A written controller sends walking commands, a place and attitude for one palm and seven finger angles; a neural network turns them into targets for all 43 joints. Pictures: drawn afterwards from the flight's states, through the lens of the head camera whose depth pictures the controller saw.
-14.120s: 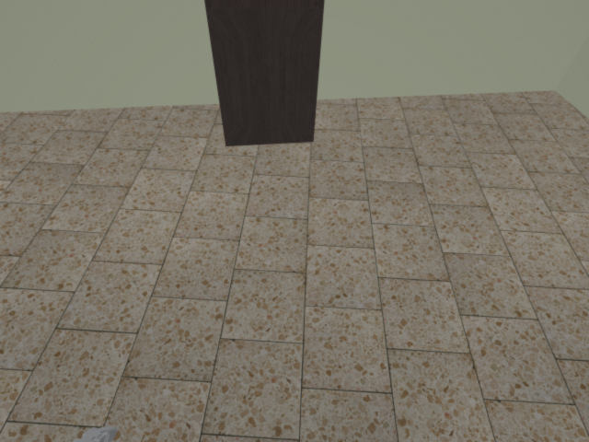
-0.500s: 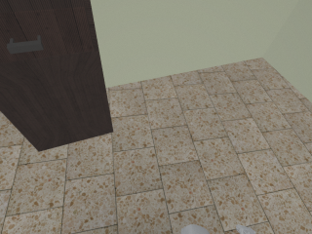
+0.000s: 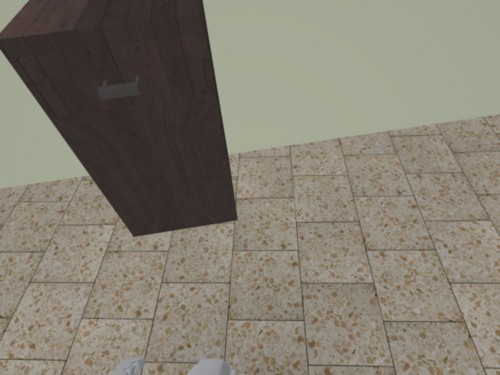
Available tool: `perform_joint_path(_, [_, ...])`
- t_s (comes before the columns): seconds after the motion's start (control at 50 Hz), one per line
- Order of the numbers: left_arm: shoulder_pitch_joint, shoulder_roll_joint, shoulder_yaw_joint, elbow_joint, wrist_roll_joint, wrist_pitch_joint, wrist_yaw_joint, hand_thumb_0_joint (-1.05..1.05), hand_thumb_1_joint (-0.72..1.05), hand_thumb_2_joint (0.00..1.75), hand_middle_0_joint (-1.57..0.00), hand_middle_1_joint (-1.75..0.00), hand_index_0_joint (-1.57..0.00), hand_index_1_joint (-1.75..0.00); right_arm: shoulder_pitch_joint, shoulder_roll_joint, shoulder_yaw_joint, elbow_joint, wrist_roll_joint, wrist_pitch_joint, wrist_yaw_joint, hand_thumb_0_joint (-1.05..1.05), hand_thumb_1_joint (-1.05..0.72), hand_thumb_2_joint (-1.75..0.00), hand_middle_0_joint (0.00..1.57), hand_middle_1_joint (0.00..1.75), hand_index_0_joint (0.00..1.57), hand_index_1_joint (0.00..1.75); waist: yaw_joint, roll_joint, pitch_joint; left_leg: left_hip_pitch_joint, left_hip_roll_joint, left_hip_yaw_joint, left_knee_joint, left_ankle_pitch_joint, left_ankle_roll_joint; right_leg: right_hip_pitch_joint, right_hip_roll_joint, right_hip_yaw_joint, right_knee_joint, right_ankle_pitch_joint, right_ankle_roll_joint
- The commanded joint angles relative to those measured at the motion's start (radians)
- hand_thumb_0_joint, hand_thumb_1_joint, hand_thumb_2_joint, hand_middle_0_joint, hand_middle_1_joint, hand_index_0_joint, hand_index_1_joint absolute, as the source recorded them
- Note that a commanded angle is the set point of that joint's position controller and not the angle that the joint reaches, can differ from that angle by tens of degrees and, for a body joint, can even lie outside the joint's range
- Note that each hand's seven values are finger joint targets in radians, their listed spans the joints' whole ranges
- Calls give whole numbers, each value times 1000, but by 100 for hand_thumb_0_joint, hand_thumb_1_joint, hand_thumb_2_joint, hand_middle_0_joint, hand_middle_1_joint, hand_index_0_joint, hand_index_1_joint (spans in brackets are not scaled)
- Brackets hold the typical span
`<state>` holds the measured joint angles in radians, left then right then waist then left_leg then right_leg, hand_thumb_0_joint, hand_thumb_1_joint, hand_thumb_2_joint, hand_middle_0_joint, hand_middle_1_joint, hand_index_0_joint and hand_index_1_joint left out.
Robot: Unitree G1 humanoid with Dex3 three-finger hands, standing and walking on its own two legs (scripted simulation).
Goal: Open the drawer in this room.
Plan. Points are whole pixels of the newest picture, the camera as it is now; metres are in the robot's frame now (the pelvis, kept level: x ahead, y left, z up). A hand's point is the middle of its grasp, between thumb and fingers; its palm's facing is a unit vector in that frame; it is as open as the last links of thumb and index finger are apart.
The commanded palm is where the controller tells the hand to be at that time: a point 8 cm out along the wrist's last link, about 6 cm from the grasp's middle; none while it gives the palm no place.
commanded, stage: turn to face it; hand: left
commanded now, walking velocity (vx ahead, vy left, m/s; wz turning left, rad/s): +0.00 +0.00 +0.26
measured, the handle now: (120, 86) +0.81 +0.38 +0.03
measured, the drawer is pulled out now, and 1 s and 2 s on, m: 0.00 0.00 0.00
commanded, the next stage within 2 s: take the last steps up to it in 0.08 s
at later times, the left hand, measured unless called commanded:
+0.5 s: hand out of the picture -0.01 +0.26 -0.17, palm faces +0.18 -0.97 -0.18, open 7.4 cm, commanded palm none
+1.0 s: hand (157, 333) +0.22 +0.21 -0.16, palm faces +0.20 -0.96 -0.21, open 7.3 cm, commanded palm none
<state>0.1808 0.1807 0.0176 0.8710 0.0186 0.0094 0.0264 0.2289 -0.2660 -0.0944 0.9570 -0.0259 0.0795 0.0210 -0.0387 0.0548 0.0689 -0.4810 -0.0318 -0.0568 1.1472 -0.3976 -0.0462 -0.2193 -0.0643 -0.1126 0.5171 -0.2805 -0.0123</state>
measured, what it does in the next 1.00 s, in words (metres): walks ahead: left foot, then right foot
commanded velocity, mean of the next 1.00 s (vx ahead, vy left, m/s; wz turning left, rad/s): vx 0.25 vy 0.01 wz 0.09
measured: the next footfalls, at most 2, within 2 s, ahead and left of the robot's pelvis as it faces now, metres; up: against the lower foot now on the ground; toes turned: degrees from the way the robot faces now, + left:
left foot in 0.28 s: +0.01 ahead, +0.15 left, +0.00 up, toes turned +9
right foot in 0.84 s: +0.25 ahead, -0.07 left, +0.00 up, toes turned +0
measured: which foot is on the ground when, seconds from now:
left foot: up 0.00-0.26, down 0.28-0.86, up 0.88-1.00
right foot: down 0.00-0.28, up 0.30-0.82, down 0.84-1.00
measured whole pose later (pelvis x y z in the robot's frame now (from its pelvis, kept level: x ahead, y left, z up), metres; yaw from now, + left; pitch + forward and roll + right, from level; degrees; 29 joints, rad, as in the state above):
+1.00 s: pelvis +0.16 +0.02 +0.00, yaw +10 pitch -2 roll +0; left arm 0.16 0.14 0.05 1.01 0.01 -0.07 0.02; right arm 0.39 -0.16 -0.06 1.14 -0.03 0.00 0.00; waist -0.04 0.03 0.06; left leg -0.40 0.07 0.03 1.15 -0.36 0.01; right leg -0.25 -0.04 -0.17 0.51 -0.23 -0.04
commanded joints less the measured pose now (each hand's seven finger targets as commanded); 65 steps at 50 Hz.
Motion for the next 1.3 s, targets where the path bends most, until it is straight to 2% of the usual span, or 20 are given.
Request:
perform_joint_path(0.0, [42,194,56,-36,2,-26,10,0,90,90,-20,-30,-20,-30,-20,-52,2,-54,6,-17,-1,0,-90,-90,20,30,20,30,40,-226,-53,-39,48,23,-16,8,-23,75,-245,130,-200,335,-98])
perform_joint_path(0.14, [139,244,71,39,14,-19,7,0,90,90,-20,-30,-20,-30,-108,-18,30,-54,21,-36,-9,0,-90,-90,20,30,20,30,91,-278,-95,86,36,105,-356,-85,-8,149,-274,111,-132,533,-132])
perform_joint_path(0.2, [111,239,73,68,6,-16,7,0,90,90,-20,-30,-20,-30,-25,-12,41,-22,18,-56,-16,0,-90,-90,20,30,20,30,47,-262,-126,262,28,140,-614,61,6,98,-255,80,-86,377,-75])
perform_joint_path(0.22, [102,220,69,70,-3,-11,3,0,90,90,-20,-30,-20,-30,17,-33,40,-6,15,-69,-14,0,-90,-90,20,30,20,30,24,-194,-134,390,45,131,-758,161,18,10,-225,50,-33,227,-31])
perform_joint_path(0.26, [91,104,40,32,-4,-3,-12,0,90,90,-20,-30,-20,-30,113,-201,5,3,1,-77,-17,0,-90,-90,20,30,20,30,-20,264,-118,550,392,-298,-899,163,166,-343,-24,-65,325,-331,64])
perform_joint_path(0.28, [5,116,36,19,6,3,-9,0,90,90,-20,-30,-20,-30,146,-203,2,26,-3,-78,-30,0,-90,-90,20,30,20,30,-61,256,-61,468,423,-365,-950,71,226,-391,-26,18,447,-356,57])
perform_joint_path(0.32, [-16,122,41,51,7,-3,-26,0,90,90,-20,-30,-20,-30,84,-125,25,21,0,-86,-42,0,-90,-90,20,30,20,30,-20,177,33,388,354,-296,-966,-1,234,-429,-48,79,560,-210,42])
perform_joint_path(0.4, [71,100,29,121,10,-18,-42,0,90,90,-20,-30,-20,-30,85,-66,42,37,11,-123,-46,0,-90,-90,20,30,20,30,25,68,-2,432,266,-131,-962,232,213,-385,-47,61,561,-51,59])
perform_joint_path(0.62, [-98,63,28,77,2,-18,-44,0,90,90,-20,-30,-20,-30,247,-31,38,122,6,-144,-58,0,-90,-90,20,30,20,30,-6,61,83,482,302,-104,-970,416,239,-439,-63,56,362,22,72])
perform_joint_path(0.74, [-139,41,35,59,-2,-37,-49,0,90,90,-20,-30,-20,-30,260,-35,32,156,-5,-139,-57,0,-90,-90,20,30,20,30,-3,74,85,408,293,-77,-893,478,209,-240,-15,10,142,11,33])
perform_joint_path(0.78, [-5,63,45,97,0,-49,-46,0,90,90,-20,-30,-20,-30,254,-31,36,167,0,-138,-57,0,-90,-90,20,30,20,30,62,18,15,363,251,-34,-737,563,172,-12,26,-19,4,77,16])
perform_joint_path(0.8, [129,103,55,143,4,-61,-41,0,90,90,-20,-30,-20,-30,258,-20,35,168,7,-143,-52,0,-90,-90,20,30,20,30,117,-38,-62,281,198,10,-570,551,135,202,0,18,-37,126,-3])
perform_joint_path(0.82, [284,195,77,187,11,-75,-28,0,90,90,-20,-30,-20,-30,275,21,40,151,18,-149,-41,0,-90,-90,20,30,20,30,167,-212,-185,70,107,101,-302,304,87,457,-225,262,-80,134,-81])
perform_joint_path(0.84, [379,271,88,208,-3,-73,-21,0,90,90,-20,-30,-20,-30,257,36,43,110,22,-146,-42,0,-90,-90,20,30,20,30,169,-320,-234,-77,15,108,-32,-190,68,492,-421,561,-195,229,-175])
perform_joint_path(0.86, [313,250,89,198,-14,-68,-16,0,90,90,-20,-30,-20,-30,210,15,35,106,24,-132,-40,0,-90,-90,20,30,20,30,158,-281,-199,-76,72,27,94,-168,80,357,-425,579,-260,40,-189])
perform_joint_path(0.9, [141,155,68,152,-9,-65,-9,0,90,90,-20,-30,-20,-30,125,39,30,94,10,-123,-28,0,-90,-90,20,30,20,30,104,-112,-15,-130,149,22,124,-2,74,117,-355,447,-322,-184,-167])
perform_joint_path(1.0, [105,56,41,154,4,-86,-8,0,90,90,-20,-30,-20,-30,200,97,31,120,-5,-84,-13,0,-90,-90,20,30,20,30,11,-168,6,-6,164,92,-70,146,21,-76,-217,130,-361,50,-96])
perform_joint_path(1.2, [195,133,48,211,9,-87,-13,0,90,90,-20,-30,-20,-30,-58,60,42,14,7,-112,8,0,-90,-90,20,30,20,30,62,-168,31,58,130,143,-479,140,34,51,-247,124,-310,174,-140])
perform_joint_path(1.24, [191,132,51,217,5,-77,-11,0,90,90,-20,-30,-20,-30,-24,49,45,24,6,-121,2,0,-90,-90,20,30,20,30,40,-162,10,182,100,170,-590,182,41,43,-217,89,-234,201,-111])
perform_joint_path(1.28, [208,89,40,219,-1,-66,-13,0,90,90,-20,-30,-20,-30,134,-24,33,73,-1,-139,-13,0,-90,-90,20,30,20,30,-23,29,-77,498,149,101,-724,286,69,-94,-117,12,62,190,-52])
